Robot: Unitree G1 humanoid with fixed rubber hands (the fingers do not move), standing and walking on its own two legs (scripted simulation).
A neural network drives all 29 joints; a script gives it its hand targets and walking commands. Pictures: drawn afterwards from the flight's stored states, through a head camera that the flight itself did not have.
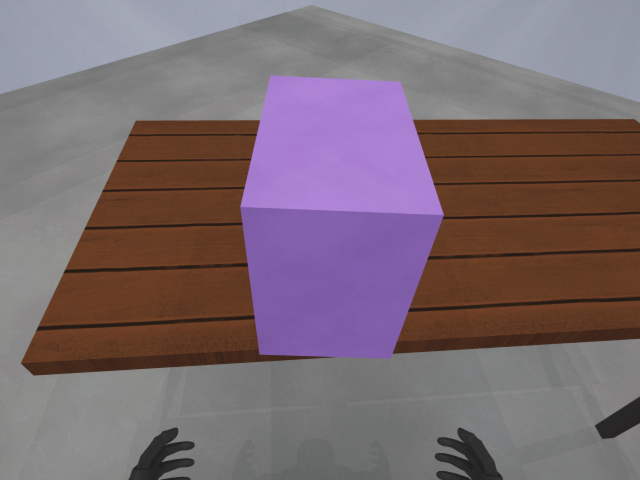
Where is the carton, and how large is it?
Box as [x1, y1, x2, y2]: [240, 75, 443, 358]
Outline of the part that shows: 270,75 240,206 259,354 390,358 443,215 400,82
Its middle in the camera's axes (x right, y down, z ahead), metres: +0.02 -0.04 +0.57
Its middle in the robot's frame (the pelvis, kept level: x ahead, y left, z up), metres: +0.48 +0.03 +0.09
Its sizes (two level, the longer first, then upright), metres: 0.298 0.193 0.283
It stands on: a table, 0.73 m high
